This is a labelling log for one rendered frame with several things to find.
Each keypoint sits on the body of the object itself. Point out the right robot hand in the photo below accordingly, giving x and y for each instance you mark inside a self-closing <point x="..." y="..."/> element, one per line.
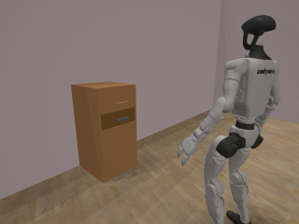
<point x="260" y="128"/>

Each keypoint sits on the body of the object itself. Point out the cabinet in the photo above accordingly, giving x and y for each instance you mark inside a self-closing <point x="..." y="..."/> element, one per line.
<point x="108" y="153"/>

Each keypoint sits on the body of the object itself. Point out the robot left upper arm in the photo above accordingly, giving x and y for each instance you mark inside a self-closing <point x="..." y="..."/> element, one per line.
<point x="233" y="71"/>

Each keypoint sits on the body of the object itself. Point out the left robot thigh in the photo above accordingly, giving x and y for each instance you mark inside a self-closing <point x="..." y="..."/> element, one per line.
<point x="221" y="149"/>

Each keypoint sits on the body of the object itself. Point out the handle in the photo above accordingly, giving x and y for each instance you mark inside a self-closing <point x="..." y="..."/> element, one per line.
<point x="122" y="119"/>
<point x="123" y="103"/>

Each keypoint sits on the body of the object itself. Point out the robot right upper arm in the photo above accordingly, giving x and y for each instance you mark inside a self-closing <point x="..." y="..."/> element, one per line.
<point x="275" y="95"/>

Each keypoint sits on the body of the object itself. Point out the drawer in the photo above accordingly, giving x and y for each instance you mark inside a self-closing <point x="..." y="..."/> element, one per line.
<point x="107" y="120"/>

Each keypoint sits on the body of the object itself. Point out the robot right forearm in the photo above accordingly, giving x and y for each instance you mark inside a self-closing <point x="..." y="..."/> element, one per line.
<point x="260" y="120"/>

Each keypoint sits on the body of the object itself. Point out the left robot shin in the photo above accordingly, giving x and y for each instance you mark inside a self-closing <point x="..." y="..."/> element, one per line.
<point x="215" y="205"/>

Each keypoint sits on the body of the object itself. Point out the robot left forearm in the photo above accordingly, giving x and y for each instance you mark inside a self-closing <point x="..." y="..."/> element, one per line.
<point x="213" y="118"/>

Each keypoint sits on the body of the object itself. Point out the left robot hand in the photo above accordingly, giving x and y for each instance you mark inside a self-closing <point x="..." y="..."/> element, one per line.
<point x="189" y="147"/>

